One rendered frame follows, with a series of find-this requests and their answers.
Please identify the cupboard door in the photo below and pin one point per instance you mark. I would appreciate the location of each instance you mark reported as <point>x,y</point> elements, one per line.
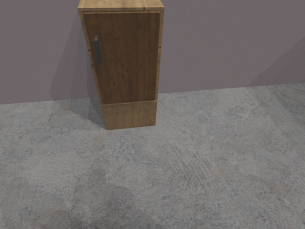
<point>128,43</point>

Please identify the handle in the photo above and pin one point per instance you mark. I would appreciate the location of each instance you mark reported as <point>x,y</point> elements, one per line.
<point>97,50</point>

